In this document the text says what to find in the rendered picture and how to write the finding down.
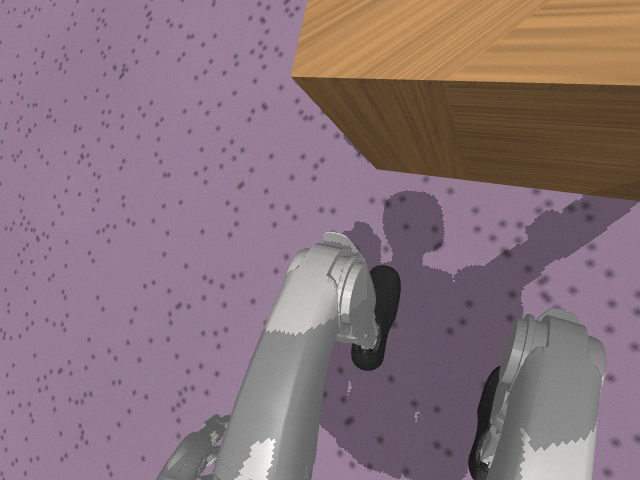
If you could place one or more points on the left robot foot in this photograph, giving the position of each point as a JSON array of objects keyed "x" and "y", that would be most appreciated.
[{"x": 387, "y": 287}]

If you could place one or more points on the right robot foot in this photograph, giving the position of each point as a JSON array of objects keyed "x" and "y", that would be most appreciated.
[{"x": 478, "y": 469}]

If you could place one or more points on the left robot hand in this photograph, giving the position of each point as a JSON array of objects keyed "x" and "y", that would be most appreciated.
[{"x": 196, "y": 452}]

